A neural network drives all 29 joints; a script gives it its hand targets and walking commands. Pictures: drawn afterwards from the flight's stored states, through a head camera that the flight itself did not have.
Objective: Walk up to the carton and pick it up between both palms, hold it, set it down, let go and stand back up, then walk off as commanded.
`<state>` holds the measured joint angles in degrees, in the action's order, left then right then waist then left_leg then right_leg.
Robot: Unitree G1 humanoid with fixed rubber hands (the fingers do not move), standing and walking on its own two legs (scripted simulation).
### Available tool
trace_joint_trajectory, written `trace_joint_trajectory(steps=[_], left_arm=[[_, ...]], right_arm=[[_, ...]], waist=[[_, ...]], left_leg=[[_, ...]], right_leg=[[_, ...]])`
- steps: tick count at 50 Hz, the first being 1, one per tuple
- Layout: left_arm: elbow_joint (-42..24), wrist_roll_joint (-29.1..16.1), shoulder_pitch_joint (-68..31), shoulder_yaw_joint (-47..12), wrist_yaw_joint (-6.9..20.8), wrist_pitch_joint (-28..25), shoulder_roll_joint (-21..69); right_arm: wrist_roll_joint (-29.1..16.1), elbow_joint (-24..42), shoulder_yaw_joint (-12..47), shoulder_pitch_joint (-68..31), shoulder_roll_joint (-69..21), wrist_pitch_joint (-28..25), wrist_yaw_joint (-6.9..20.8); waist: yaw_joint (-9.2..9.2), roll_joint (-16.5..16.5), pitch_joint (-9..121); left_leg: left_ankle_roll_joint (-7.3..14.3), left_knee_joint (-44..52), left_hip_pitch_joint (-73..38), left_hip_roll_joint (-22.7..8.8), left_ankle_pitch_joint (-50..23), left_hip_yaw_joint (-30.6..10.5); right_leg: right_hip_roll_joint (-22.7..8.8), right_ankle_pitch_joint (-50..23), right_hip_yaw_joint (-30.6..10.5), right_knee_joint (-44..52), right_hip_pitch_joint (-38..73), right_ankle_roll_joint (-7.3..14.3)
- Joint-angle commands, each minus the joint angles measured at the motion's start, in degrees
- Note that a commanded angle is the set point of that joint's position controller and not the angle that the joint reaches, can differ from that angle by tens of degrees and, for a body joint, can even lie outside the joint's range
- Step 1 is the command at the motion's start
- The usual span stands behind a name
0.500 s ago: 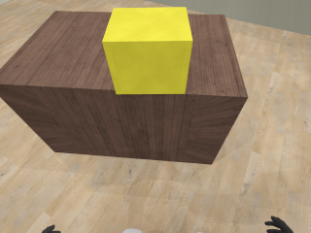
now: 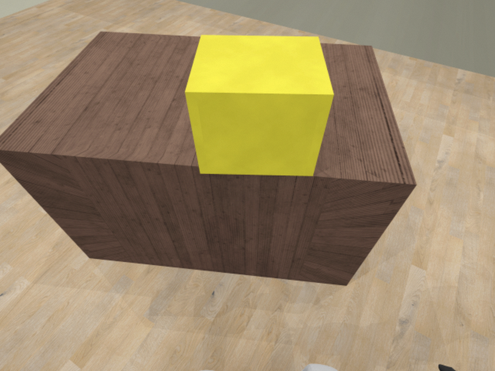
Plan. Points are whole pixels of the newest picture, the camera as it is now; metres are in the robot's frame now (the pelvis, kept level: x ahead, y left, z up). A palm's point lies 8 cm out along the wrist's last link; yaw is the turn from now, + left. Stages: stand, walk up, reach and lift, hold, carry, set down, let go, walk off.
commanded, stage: walk up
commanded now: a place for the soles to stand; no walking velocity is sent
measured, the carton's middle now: (257, 106) +0.68 +0.01 +0.03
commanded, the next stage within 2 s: none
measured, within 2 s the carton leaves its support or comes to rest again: neither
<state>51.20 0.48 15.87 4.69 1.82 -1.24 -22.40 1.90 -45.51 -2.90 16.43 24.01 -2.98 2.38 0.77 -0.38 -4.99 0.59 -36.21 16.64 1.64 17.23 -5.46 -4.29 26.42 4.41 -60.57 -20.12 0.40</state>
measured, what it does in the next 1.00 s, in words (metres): walks ahead: right foot, then left foot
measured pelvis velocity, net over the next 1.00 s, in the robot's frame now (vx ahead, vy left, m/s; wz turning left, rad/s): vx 0.17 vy -0.01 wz -0.01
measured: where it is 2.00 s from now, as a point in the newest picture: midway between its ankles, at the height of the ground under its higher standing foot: (246, 365)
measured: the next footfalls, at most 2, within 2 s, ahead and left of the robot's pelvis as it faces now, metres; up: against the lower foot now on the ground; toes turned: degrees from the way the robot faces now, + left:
right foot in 0.20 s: +0.19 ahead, -0.14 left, +0.00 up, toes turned -6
left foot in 0.62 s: +0.29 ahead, +0.16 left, +0.00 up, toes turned -3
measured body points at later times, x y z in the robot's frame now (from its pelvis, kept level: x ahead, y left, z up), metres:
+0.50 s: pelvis +0.11 -0.04 +0.01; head +0.13 -0.06 +0.46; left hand +0.16 +0.29 -0.08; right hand +0.19 -0.36 -0.11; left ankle +0.15 +0.12 -0.68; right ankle +0.12 -0.14 -0.73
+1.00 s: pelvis +0.17 -0.01 +0.00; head +0.19 -0.01 +0.45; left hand +0.23 +0.31 -0.11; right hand +0.28 -0.33 -0.10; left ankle +0.23 +0.11 -0.73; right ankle +0.15 -0.14 -0.73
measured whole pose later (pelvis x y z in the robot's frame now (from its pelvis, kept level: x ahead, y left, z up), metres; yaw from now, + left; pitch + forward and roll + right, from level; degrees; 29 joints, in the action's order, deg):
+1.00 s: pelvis +0.17 -0.01 +0.00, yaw +0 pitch -1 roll +0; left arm 50.6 0.3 15.3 3.9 1.2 -1.8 -22.4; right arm 1.9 -45.5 -2.5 14.0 23.3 -1.3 1.1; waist 2.1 -0.2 -3.4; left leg -0.3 -33.4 19.3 2.1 12.9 -4.3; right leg -3.7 21.2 4.3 -35.2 -12.9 0.3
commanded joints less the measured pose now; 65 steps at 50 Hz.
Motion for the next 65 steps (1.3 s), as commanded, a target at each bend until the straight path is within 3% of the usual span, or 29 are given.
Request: trace_joint_trajectory(steps=[1,4,6,8,9,10,11,12,13,17,22,27,29,30,31,32,33,34,37,40,41,42,43,44,46,48,51,55,65], left_arm=[[-7.38,-0.06,-1.74,3.01,0.1,-2.15,-13.24],[-8.9,0.17,-4.64,2.83,0.64,-2.28,-11.52],[-8.88,0.13,-3.89,2.79,0.73,-2.76,-11.09],[-7.18,-0.35,1.56,3.16,0.57,-3.54,-10.68],[-4.77,-0.38,8.72,3.93,-0.11,-3.91,-10.95],[-3.04,0.15,14.77,5.11,-1.01,-4.33,-13.96],[-3.57,0.88,16.46,6.25,-1.59,-4.64,-20.26],[-4.53,0.24,10.93,6.24,-1.13,-4.66,-22.75],[-5.21,-0.64,5.52,5.73,-0.78,-4.65,-21.46],[-5.48,-0.73,4.22,4.47,-0.37,-4.93,-16.46],[-5.81,-0.68,6.37,4.45,-0.48,-4.57,-17.34],[-6.6,-0.9,3.87,2.98,-0.99,-3.05,-15.31],[-6.96,-1.46,1.34,1.96,-1.23,-2.31,-14.13],[-7.04,-1.66,0.45,1.16,-1.39,-2.1,-12.61],[-7.33,-1.96,0.81,0.52,-1.62,-1.88,-10.39],[-7.29,-2.36,2.0,-0.03,-1.65,-1.13,-7.68],[-5.05,-1.91,1.99,0.52,-2.27,0.16,-11.14],[-4.7,-1.57,1.4,0.44,-2.32,0.48,-11.52],[-2.65,-1.11,2.97,0.62,-1.91,-0.15,-11.0],[-0.76,-0.12,4.99,0.71,-2.35,-1.25,-9.97],[-1.03,0.57,4.0,0.86,-2.76,-1.8,-11.2],[-1.74,0.89,1.72,1.22,-2.88,-2.33,-13.77],[-2.27,0.59,-2.18,1.37,-2.73,-2.77,-16.28],[-2.62,0.41,-4.54,1.07,-2.43,-2.81,-15.83],[-2.57,-0.02,-5.23,0.19,-2.19,-2.81,-13.8],[-2.01,-0.49,-2.82,0.06,-2.15,-2.73,-12.43],[-1.76,-0.41,-2.51,0.41,-2.4,-2.63,-13.38],[-1.73,-0.5,-3.78,0.3,-2.56,-2.35,-13.05],[-2.1,-0.03,-5.27,0.11,-2.25,-2.11,-12.68]], right_arm=[[-1.21,2.76,-4.66,6.46,14.51,-2.98,-2.11],[-1.18,2.79,-4.9,7.86,15.51,-3.03,-2.19],[-1.35,3.47,-4.95,5.71,16.29,-2.83,-2.1],[-1.46,4.7,-4.52,1.45,15.39,-2.33,-1.98],[-1.3,5.04,-3.94,-0.65,13.89,-1.77,-1.87],[-1.26,5.42,-2.62,1.05,9.51,-1.51,-1.83],[-1.52,6.79,-0.89,2.56,4.68,-1.56,-1.58],[-1.86,4.82,-2.26,2.44,10.17,-0.73,-2.09],[-1.7,3.36,-3.45,1.18,13.54,-0.5,-1.84],[-0.91,1.77,-4.32,4.72,11.48,-0.78,-0.31],[-0.98,3.5,-3.6,-0.13,10.21,-0.63,-0.16],[-1.25,3.58,-2.48,0.72,7.26,-1.14,-1.34],[-1.15,1.92,-2.53,3.56,6.76,-1.35,-2.12],[-0.8,1.09,-2.89,4.55,8.02,-1.41,-2.64],[-0.16,0.97,-3.65,4.99,11.07,-1.35,-3.04],[-0.05,2.53,-3.45,1.99,13.66,-1.45,-3.34],[-1.2,2.2,-3.16,0.66,14.97,-1.2,-3.17],[-0.94,2.53,-3.04,-1.29,14.07,-0.92,-3.12],[-0.82,2.68,-2.19,-3.69,12.49,-0.2,-3.05],[-1.67,2.96,-1.72,-6.07,10.95,0.9,-2.41],[-2.14,3.08,-1.06,-6.95,9.0,1.03,-2.2],[-2.56,3.08,-0.5,-7.39,6.72,1.28,-1.97],[-2.37,1.65,-0.94,-7.19,7.11,1.67,-1.89],[-2.14,0.47,-1.17,-6.43,7.72,1.66,-1.83],[-1.91,-0.19,-1.15,-5.84,8.71,0.78,-1.73],[-1.84,0.23,-0.95,-7.78,9.95,-0.05,-1.74],[-2.06,-0.15,-0.48,-7.87,9.0,0.25,-2.05],[-1.94,-0.27,-0.46,-8.14,8.67,0.64,-2.15],[-1.46,-0.31,-0.33,-10.28,9.22,0.76,-1.81]], waist=[[-2.43,6.16,5.05],[-3.99,7.68,5.12],[-3.43,9.48,5.5],[0.48,8.41,6.86],[4.65,6.21,10.09],[7.19,-4.62,13.19],[7.34,-17.79,12.28],[5.04,-9.75,6.81],[3.16,-3.18,-1.48],[1.43,-5.23,-1.75],[3.71,-6.12,-0.65],[2.25,-8.45,5.98],[-0.26,-6.53,7.96],[-1.35,-4.83,9.13],[-1.25,3.17,10.89],[0.82,9.61,9.41],[0.05,9.41,6.9],[0.28,9.5,3.62],[0.58,10.91,3.47],[2.03,7.75,7.11],[1.98,5.54,7.14],[1.37,-0.11,5.82],[-0.24,-1.88,2.37],[-1.22,-1.11,2.62],[-1.65,-0.62,6.58],[0.32,1.9,10.33],[0.49,1.06,10.87],[0.23,0.57,11.01],[0.07,1.94,8.88]], left_leg=[[13.14,13.93,-14.99,-14.81,-11.59,-21.44],[14.86,13.12,-14.37,-15.75,-15.02,-19.06],[13.95,12.34,-10.92,-15.35,-13.53,-16.75],[10.82,8.08,-4.12,-13.47,-16.14,-11.12],[8.57,0.15,-0.9,-10.91,-18.06,-7.72],[6.02,-13.08,7.16,-5.0,-10.67,-2.92],[2.7,-26.51,22.05,3.95,11.5,1.01],[2.35,-30.21,24.92,2.91,12.85,-3.57],[1.63,-30.56,24.16,-0.64,8.44,-4.31],[-0.08,-22.54,17.34,-2.69,-0.56,1.12],[-1.19,-11.26,16.95,-3.17,2.11,4.1],[-0.48,1.26,4.99,-1.11,-2.24,9.12],[1.07,9.78,-4.07,-0.1,-13.17,8.98],[2.36,11.3,-8.34,-0.26,-15.5,5.24],[4.56,10.61,-13.28,-6.74,-20.43,-5.59],[8.75,14.8,-10.92,-16.83,-18.01,-22.01],[12.96,16.49,-2.68,-18.67,-4.95,-24.66],[12.6,17.61,0.1,-17.16,2.31,-23.64],[9.77,15.82,0.91,-13.11,-2.85,-16.63],[7.03,10.86,3.34,-11.02,-4.39,-11.85],[4.71,8.32,6.2,-9.2,-4.28,-9.48],[2.46,4.48,6.59,-5.22,-2.17,-5.41],[1.02,3.01,4.84,-1.19,1.1,-1.31],[0.97,3.48,0.16,-1.19,1.52,-0.02],[2.14,7.22,-5.33,-4.12,-8.86,-3.06],[3.9,7.02,-3.86,-7.22,-15.33,-6.93],[3.14,4.67,-2.85,-5.71,-19.94,-3.88],[3.09,4.6,-4.18,-5.62,-21.31,-3.64],[3.16,8.47,-1.89,-5.99,-10.54,-5.85]], right_leg=[[-0.74,-0.69,-8.52,1.51,-16.45,0.81],[-1.17,-0.86,-5.44,9.27,-15.47,0.3],[-0.61,-4.3,-3.98,14.93,-10.51,0.72],[0.75,-9.04,-2.18,26.55,2.8,1.62],[2.32,-15.03,-0.36,33.34,13.34,2.07],[0.68,-11.99,-3.09,36.13,24.85,1.72],[-15.78,6.22,-29.35,43.57,29.43,6.23],[-22.63,22.7,-40.53,50.32,19.64,9.68],[-21.38,23.64,-36.68,50.38,12.3,10.98],[-10.93,4.84,-19.33,47.95,9.86,8.91],[-12.65,-6.77,-15.46,45.21,15.64,10.88],[-11.21,-45.54,-6.44,31.3,16.45,9.65],[-9.37,-43.25,-3.36,24.45,11.74,6.79],[-7.63,-40.49,-2.99,20.85,8.51,5.09],[-4.23,-27.73,-1.9,15.99,2.03,2.37],[2.42,-3.45,-1.73,12.91,-4.15,-0.27],[2.64,11.36,-5.78,9.73,-1.3,0.31],[1.94,10.89,-7.05,9.18,-2.03,0.94],[1.9,5.28,-3.52,18.94,0.84,0.83],[2.98,-7.02,-1.77,34.07,11.13,0.8],[-0.56,-9.79,-5.96,36.36,13.49,1.37],[-7.71,-3.08,-14.5,41.97,9.72,3.41],[-11.6,0.32,-17.8,44.31,4.63,5.94],[-12.16,-3.11,-15.53,42.2,2.44,6.91],[-7.56,-12.84,-8.19,35.58,3.61,3.92],[-3.39,-13.73,-4.82,33.17,8.46,1.21],[-5.26,-18.06,-6.33,33.91,11.0,1.96],[-5.24,-19.85,-5.38,32.88,10.16,2.06],[-4.27,-8.97,-5.54,35.5,8.35,1.97]])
